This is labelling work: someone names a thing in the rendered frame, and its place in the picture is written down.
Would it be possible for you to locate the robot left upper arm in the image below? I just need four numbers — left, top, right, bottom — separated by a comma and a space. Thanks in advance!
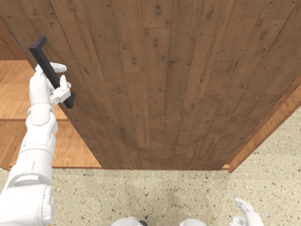
0, 184, 55, 226

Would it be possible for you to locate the left robot hand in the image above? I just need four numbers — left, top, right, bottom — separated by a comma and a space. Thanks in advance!
29, 62, 71, 107

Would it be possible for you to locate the robot left forearm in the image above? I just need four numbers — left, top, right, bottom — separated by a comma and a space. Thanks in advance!
0, 104, 58, 201

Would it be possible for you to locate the right robot hand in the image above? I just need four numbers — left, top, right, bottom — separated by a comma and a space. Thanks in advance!
230, 198, 264, 226

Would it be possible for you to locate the handle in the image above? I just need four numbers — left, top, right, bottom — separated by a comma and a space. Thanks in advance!
28, 36, 76, 108

